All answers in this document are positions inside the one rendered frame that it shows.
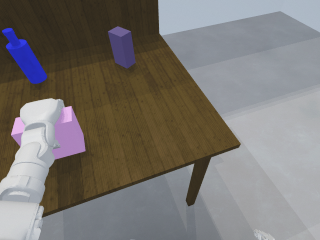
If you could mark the robot right hand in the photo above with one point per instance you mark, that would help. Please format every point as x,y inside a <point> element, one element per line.
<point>260,235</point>

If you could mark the left robot upper arm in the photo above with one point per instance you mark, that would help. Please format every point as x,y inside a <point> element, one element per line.
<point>20,220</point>

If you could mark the robot left forearm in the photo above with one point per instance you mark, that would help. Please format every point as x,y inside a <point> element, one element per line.
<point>26,177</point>

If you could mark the robot left hand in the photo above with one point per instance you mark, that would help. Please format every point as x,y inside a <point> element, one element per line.
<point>47,110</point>

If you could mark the sponge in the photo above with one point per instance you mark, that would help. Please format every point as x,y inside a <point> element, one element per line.
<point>68,133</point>

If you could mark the table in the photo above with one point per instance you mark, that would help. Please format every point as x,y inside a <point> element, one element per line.
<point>138,123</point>

